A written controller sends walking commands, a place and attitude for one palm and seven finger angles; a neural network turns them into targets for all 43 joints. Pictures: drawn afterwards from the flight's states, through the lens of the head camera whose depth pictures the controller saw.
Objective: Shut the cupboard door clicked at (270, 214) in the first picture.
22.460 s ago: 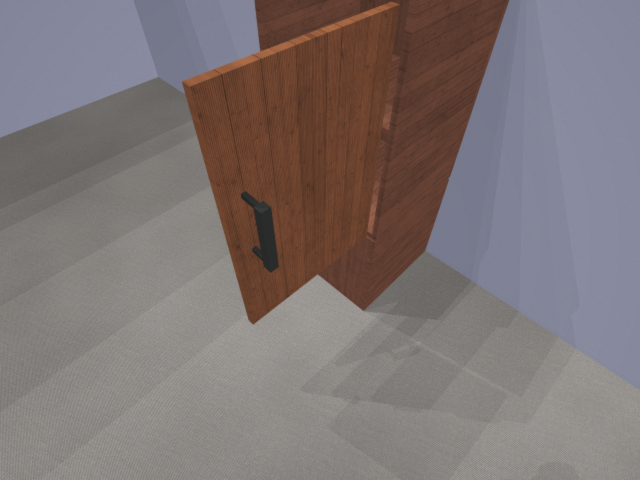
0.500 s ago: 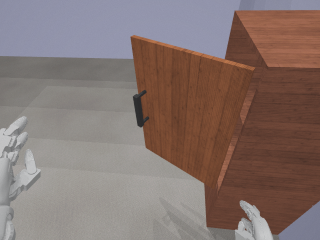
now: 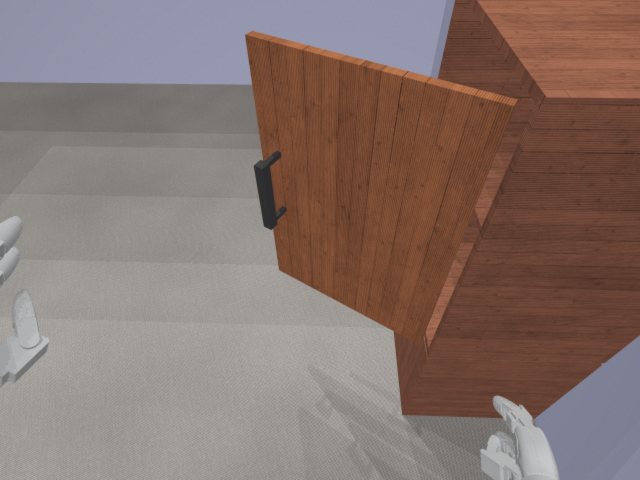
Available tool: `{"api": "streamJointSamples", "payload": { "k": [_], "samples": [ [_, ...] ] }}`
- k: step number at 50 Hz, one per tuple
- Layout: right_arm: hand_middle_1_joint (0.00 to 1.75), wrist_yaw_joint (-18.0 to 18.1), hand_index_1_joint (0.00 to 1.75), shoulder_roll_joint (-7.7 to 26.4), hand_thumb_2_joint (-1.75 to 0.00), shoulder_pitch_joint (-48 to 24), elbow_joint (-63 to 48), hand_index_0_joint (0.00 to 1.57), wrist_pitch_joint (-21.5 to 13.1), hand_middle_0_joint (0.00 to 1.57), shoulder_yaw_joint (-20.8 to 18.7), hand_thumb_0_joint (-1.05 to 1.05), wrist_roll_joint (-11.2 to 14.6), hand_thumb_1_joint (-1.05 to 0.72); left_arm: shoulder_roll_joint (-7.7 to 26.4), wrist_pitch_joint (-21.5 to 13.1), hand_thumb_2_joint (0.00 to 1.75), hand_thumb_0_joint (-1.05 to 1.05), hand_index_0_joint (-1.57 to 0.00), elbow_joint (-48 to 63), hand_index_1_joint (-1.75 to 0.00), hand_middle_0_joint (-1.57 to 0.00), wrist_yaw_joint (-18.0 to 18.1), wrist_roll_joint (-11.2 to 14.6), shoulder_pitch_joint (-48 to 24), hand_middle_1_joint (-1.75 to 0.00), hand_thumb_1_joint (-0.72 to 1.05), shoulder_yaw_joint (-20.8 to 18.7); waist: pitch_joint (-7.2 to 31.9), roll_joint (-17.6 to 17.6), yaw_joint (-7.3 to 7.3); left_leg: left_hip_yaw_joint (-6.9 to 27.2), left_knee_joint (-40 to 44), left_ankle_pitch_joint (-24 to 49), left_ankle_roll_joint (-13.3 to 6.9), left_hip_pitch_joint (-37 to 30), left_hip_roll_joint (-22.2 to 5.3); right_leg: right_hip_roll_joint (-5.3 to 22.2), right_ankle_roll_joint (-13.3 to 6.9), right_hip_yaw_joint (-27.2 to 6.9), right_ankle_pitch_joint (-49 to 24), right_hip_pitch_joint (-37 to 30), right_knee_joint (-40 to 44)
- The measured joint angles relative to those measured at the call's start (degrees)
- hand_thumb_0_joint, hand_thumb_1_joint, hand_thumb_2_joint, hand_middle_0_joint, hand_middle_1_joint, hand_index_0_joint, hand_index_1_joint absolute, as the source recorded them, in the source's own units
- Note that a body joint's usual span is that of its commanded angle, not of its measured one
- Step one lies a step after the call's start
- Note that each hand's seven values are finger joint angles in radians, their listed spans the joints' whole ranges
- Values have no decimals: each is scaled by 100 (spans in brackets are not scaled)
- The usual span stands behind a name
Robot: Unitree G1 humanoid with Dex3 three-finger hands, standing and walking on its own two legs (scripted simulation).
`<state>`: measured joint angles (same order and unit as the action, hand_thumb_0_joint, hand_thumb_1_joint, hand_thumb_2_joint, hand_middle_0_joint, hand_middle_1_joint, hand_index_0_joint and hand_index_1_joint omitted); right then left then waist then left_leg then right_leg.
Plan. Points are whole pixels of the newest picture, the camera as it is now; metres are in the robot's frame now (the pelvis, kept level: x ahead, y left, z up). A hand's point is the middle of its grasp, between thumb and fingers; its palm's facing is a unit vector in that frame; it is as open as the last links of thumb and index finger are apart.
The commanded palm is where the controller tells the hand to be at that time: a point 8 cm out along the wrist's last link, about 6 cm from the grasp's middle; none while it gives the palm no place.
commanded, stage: step back with the hand held close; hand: left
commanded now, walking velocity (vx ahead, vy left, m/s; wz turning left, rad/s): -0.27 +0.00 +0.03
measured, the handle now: (272, 191) +0.63 +0.14 -0.03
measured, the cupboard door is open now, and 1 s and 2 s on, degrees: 59 59 59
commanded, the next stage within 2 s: stop stepping back and stand still in 1.52 s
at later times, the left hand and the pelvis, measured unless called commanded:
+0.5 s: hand out of the picture +0.13 +0.28 +0.16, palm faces +0.48 -0.76 -0.43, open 7.4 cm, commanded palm +0.07 +0.31 +0.18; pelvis -0.06 +0.00 -0.01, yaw +1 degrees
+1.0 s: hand out of the picture +0.08 +0.28 +0.17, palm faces +0.47 -0.77 -0.43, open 7.4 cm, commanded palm +0.02 +0.32 +0.18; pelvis -0.10 +0.01 -0.01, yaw +4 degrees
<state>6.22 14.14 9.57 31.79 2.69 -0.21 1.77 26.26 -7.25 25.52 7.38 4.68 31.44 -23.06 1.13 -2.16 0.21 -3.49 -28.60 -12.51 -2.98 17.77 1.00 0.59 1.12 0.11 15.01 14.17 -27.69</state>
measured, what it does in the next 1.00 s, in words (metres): shifts its weight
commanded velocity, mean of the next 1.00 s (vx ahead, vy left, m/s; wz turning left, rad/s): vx -0.36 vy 0.00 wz -0.01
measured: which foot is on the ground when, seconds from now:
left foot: down 0.00-1.00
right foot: down 0.00-1.00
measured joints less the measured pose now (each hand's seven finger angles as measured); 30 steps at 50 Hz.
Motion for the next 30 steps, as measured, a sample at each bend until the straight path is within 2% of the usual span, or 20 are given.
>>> {"api": "streamJointSamples", "payload": {
  "k": [5, 11, 21, 30],
  "samples": [
    [30, -18, 30, -61, -90, 49, -73, 20, -58, 20, 66, 1, -5, -90, 27, -113, 90, 1, -21, 84, -30, -21, 48, -32, 23, -30, 88, -88, 3, 74, -25, 8, -139, 66, -54, 226, -4, 0, 33, 14, -89, 197, -95],
    [30, -24, 30, -84, -90, 163, -57, 20, -227, 20, 109, 1, -24, -90, -106, -283, 90, 1, -21, 96, -30, -21, 102, -152, -30, -30, 88, -164, -55, 118, -1, 86, -422, 89, -96, 519, -18, -10, 45, 99, -128, 425, -304],
    [30, -73, 30, -126, -90, 296, 165, 20, -515, 20, 128, 1, -118, -90, -268, -509, 90, 1, -21, 262, -30, -21, 183, -262, -188, -30, 88, -200, -112, 157, 71, 163, -846, -53, -55, 826, -101, -74, -13, 200, -136, 655, -604],
    [30, -97, 30, -132, -90, 262, 277, 20, -584, 20, 101, 1, -162, -90, -126, -707, 90, 1, -21, 309, -30, -21, 241, -283, -177, -30, 88, -218, -97, 220, -61, 148, -758, 170, -45, 967, -156, -123, -16, 192, -339, 787, -488]
  ]
}}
